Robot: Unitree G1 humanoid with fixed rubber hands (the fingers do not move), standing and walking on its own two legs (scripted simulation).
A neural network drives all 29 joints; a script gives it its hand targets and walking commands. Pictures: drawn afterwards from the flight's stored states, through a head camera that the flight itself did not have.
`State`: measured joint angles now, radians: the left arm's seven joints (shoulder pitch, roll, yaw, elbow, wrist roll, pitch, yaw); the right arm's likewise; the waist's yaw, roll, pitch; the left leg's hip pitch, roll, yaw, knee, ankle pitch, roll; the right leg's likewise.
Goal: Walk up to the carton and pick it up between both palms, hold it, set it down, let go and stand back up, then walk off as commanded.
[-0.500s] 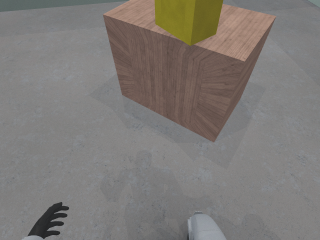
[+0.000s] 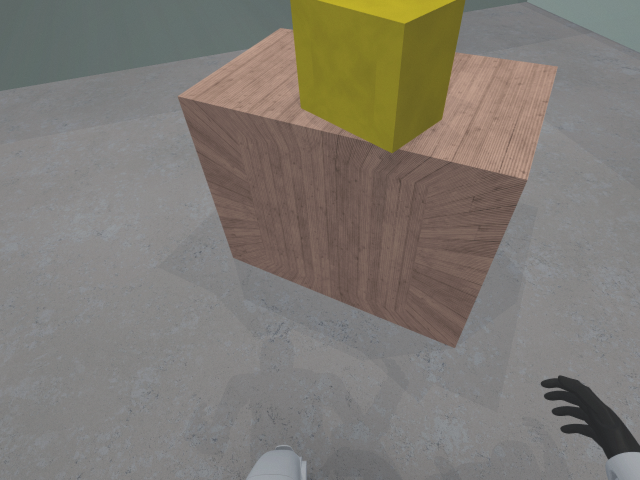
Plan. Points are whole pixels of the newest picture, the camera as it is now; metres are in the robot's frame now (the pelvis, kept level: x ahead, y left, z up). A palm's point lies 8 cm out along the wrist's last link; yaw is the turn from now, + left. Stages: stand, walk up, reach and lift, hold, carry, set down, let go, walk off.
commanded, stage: walk up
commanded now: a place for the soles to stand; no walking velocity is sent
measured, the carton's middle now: (370, 60) +0.93 -0.03 +0.11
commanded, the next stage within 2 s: none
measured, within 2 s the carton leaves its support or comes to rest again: neither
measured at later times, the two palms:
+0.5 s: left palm (139, 312) +0.34 +0.33 -0.01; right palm out of the picture +0.13 -0.29 -0.09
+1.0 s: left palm (132, 231) +0.55 +0.45 -0.06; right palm (474, 340) +0.34 -0.17 -0.06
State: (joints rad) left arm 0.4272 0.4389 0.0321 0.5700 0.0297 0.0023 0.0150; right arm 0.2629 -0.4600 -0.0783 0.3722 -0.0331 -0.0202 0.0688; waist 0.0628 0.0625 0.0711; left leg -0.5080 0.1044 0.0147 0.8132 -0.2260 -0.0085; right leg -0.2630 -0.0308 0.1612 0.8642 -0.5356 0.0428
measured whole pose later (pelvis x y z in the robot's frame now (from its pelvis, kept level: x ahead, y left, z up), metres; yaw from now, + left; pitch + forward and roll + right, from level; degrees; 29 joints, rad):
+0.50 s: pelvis +0.15 +0.04 +0.01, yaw -13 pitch -5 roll -2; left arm 0.35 0.46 0.04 0.52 0.03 -0.03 0.06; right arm 0.41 -0.48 -0.10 0.54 -0.04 0.08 0.07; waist -0.04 0.13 0.08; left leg -0.40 0.10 0.07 1.16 -0.60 0.00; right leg -0.37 0.02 -0.07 0.85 -0.39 -0.02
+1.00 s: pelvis +0.34 +0.16 -0.01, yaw -21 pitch -8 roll +1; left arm 0.34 0.52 0.06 0.57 -0.02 0.01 0.07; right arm 0.31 -0.43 -0.07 0.51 -0.02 0.04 0.05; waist 0.00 -0.03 0.17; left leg -0.39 0.11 0.10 0.93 -0.41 -0.03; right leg -0.46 -0.02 0.04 1.31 -0.55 -0.04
